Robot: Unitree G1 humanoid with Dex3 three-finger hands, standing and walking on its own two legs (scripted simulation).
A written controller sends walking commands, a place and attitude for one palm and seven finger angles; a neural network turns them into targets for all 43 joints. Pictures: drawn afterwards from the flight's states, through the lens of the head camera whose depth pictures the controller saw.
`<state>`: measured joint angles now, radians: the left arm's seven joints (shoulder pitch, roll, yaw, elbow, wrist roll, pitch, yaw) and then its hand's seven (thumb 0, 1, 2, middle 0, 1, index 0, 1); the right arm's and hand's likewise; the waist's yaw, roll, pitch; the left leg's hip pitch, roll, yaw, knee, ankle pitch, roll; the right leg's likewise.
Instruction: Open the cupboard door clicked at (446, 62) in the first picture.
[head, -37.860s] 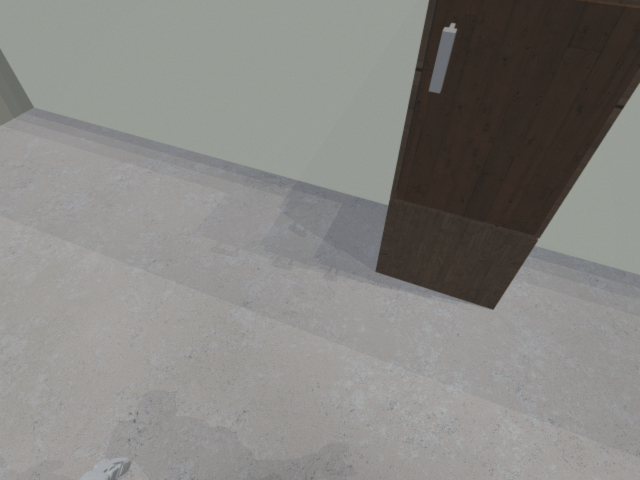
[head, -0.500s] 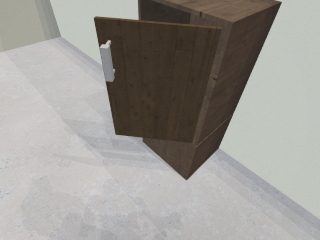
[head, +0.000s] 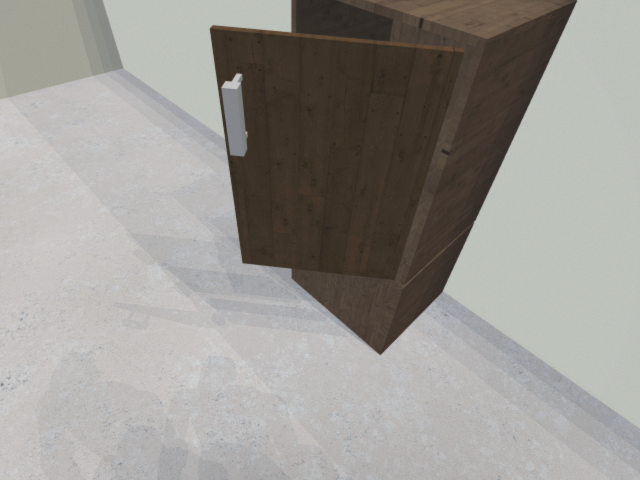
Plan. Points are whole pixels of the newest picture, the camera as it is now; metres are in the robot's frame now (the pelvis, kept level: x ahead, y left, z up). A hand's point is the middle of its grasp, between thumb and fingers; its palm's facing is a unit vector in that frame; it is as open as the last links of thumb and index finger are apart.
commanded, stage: shuffle to correct the standing spot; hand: left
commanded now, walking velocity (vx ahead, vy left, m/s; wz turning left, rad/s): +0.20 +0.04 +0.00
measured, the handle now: (238, 114) +0.69 +0.20 +0.12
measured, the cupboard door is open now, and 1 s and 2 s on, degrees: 39 39 39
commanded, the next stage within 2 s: come to a stop and stand still in 0.56 s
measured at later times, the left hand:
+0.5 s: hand out of the picture +0.09 +0.18 -0.16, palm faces +0.05 -0.98 -0.19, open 7.3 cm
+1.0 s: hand (153, 448) +0.20 +0.26 -0.17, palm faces -0.04 -0.98 -0.19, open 7.4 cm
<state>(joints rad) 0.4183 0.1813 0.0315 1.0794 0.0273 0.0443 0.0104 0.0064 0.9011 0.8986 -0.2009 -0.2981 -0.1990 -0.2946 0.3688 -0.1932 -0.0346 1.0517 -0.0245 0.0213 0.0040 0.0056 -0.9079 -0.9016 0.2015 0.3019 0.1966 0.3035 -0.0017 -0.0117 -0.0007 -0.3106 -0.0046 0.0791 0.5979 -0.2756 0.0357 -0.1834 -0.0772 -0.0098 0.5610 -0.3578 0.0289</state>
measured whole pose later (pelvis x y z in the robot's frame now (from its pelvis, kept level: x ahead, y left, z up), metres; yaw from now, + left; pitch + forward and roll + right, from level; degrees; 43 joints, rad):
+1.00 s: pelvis +0.14 +0.07 +0.01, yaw -4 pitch +0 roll -1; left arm 0.22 0.19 0.07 0.98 0.03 0.07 0.02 0.00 0.91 0.90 -0.20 -0.30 -0.19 -0.29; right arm 0.24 -0.13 -0.04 1.04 -0.03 -0.01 -0.05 0.01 -0.93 -0.90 0.21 0.30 0.20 0.30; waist -0.01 -0.03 0.07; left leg -0.28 0.05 0.16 0.45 -0.18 0.05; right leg -0.44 -0.02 -0.03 0.94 -0.39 0.03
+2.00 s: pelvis +0.08 +0.03 +0.01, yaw -2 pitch -1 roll +0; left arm 0.36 0.10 -0.01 1.13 0.03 -0.01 0.03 0.01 0.90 0.90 -0.20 -0.30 -0.20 -0.29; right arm 0.32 -0.14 0.00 1.07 -0.02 -0.01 -0.01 0.01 -0.91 -0.90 0.20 0.30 0.20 0.30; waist 0.00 0.02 0.02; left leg -0.24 0.01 0.06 0.51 -0.25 0.03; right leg -0.25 -0.02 -0.08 0.48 -0.22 -0.01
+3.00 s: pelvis +0.10 +0.00 -0.05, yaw +0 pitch +9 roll -1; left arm 0.55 0.22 0.26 0.03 -0.30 -0.49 -0.34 0.02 0.49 0.72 -0.23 -0.56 -0.23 -0.56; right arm 0.15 -0.27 -0.06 0.52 0.02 -0.26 -0.04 0.01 -0.91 -0.90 0.20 0.30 0.20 0.30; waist 0.06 -0.03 -0.09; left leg -0.66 0.04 -0.02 0.99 -0.50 -0.02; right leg -0.64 -0.02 -0.14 0.96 -0.48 -0.05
